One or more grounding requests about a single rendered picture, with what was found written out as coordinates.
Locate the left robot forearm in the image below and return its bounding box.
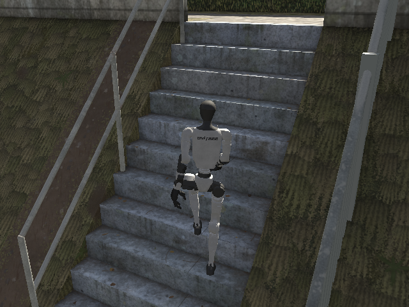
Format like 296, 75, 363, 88
173, 154, 187, 190

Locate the robot left upper arm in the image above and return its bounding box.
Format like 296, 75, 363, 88
181, 127, 194, 164

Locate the left robot thigh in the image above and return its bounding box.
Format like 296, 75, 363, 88
182, 173, 199, 195

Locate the robot torso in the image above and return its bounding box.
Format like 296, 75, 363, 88
192, 125, 222, 192

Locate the robot right upper arm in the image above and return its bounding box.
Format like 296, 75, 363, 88
220, 129, 232, 162

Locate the right robot hand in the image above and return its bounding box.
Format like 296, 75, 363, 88
210, 164, 222, 171

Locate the left robot hand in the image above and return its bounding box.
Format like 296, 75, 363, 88
171, 188, 186, 209

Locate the right robot forearm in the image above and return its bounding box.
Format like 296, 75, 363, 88
217, 155, 230, 167

